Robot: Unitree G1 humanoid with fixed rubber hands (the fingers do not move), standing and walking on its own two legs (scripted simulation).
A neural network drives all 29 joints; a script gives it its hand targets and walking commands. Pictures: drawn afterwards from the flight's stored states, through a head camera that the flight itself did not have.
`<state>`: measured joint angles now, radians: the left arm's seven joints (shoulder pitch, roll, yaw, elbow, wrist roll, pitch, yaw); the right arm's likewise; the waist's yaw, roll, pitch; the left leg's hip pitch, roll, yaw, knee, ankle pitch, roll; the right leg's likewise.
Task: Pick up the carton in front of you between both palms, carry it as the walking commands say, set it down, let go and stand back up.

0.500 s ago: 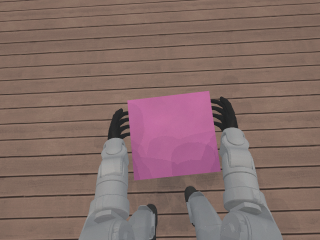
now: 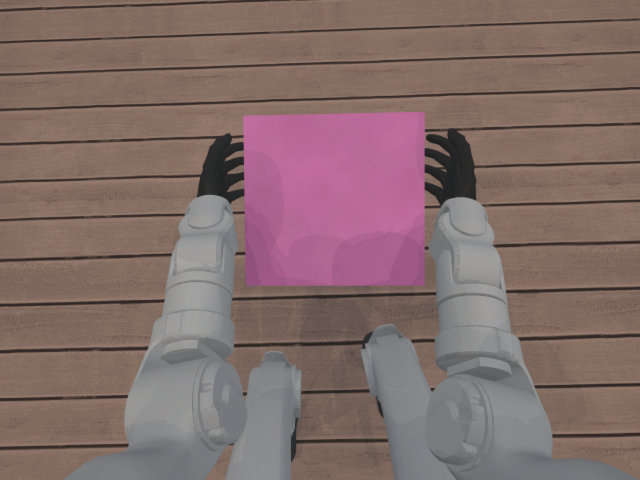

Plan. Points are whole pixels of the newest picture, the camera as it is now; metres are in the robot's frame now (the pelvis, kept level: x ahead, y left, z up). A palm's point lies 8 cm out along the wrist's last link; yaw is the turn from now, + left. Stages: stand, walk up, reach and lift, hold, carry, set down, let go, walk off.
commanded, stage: set down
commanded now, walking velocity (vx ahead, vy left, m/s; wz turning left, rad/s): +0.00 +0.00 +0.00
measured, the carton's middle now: (334, 205) +0.46 -0.05 -0.17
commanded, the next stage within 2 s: none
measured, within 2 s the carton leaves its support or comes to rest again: rests again in 1.60 s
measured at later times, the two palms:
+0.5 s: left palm (248, 205) +0.50 +0.09 -0.24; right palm (424, 223) +0.42 -0.19 -0.23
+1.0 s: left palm (266, 207) +0.53 +0.08 -0.36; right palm (416, 228) +0.44 -0.21 -0.34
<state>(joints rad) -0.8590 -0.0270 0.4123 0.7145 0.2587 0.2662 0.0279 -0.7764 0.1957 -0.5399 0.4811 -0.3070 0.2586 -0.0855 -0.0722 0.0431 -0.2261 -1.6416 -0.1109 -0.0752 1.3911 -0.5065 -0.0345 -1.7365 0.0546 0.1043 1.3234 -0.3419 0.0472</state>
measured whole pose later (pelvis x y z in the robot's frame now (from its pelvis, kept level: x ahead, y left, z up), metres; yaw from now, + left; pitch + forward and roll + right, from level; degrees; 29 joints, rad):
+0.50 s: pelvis -0.03 +0.01 -0.12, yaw +0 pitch +48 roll +0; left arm -1.20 0.14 0.27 0.94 0.18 0.24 0.08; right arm -1.00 0.13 -0.59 0.56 -0.22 0.23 -0.15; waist -0.12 0.04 -0.09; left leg -2.08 -0.16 -0.07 1.83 -0.59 -0.04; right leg -2.16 0.09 0.11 1.73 -0.40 0.10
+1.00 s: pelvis -0.03 +0.02 -0.19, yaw -2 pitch +46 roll -4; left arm -1.47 0.25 0.03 1.14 0.09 0.20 0.11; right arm -1.17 0.04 -0.66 0.69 -0.11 0.19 -0.13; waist -0.16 -0.01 0.11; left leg -2.27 -0.18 -0.07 2.11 -0.64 -0.03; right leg -2.32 0.09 0.08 1.96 -0.46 0.14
